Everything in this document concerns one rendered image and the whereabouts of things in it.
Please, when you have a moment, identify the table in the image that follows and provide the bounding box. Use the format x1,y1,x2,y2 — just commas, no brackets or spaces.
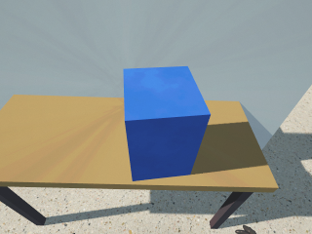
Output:
0,95,279,229

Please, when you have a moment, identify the carton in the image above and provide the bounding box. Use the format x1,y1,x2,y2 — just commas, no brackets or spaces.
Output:
123,66,211,181

